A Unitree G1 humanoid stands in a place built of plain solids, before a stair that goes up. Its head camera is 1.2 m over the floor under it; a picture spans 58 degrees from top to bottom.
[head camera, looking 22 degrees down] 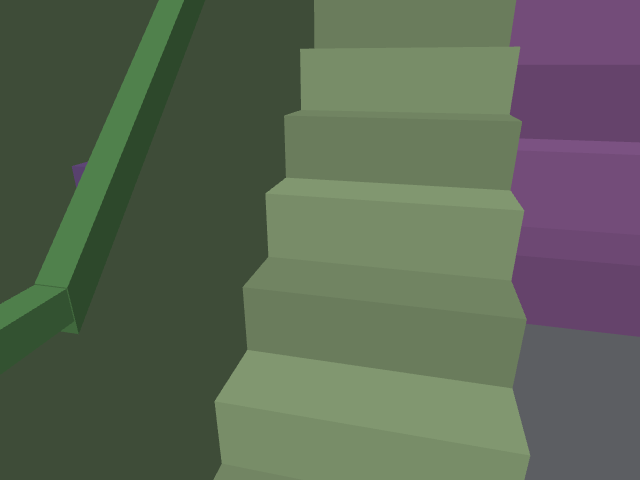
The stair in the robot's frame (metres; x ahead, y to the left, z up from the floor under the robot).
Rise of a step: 0.21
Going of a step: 0.21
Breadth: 0.74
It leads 13 degrees to the right of straight ahead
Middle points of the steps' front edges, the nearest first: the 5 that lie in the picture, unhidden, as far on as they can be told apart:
0.77 -0.09 0.42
0.98 -0.14 0.63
1.19 -0.19 0.84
1.40 -0.24 1.05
1.61 -0.29 1.25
